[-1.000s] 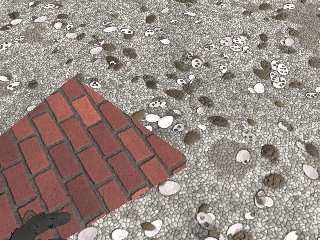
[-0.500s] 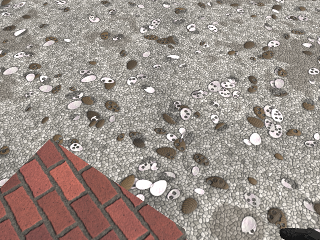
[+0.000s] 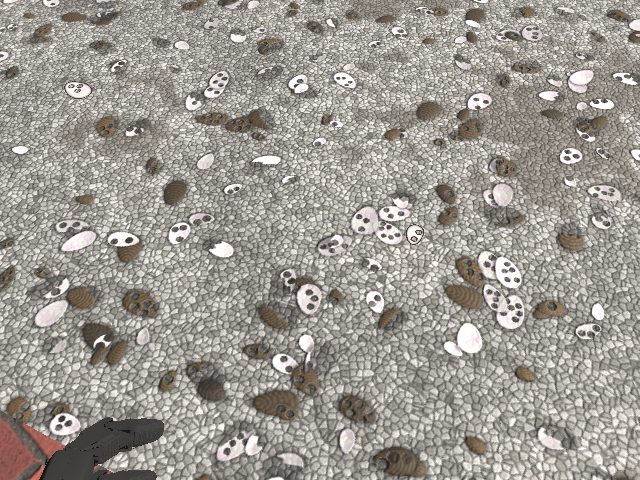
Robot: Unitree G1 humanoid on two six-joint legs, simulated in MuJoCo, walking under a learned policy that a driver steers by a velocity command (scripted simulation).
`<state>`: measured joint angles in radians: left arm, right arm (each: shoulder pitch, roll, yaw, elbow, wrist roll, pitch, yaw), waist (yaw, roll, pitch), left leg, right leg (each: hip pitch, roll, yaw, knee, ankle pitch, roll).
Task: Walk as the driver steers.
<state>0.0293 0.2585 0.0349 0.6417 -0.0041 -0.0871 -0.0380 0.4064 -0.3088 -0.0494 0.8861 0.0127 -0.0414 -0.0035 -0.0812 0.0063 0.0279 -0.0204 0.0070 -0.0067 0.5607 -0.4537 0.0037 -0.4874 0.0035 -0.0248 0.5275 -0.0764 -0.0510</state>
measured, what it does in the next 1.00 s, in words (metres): walks ahead, turning left: left foot, then right foot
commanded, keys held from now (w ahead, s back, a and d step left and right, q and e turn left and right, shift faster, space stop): w+q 1.00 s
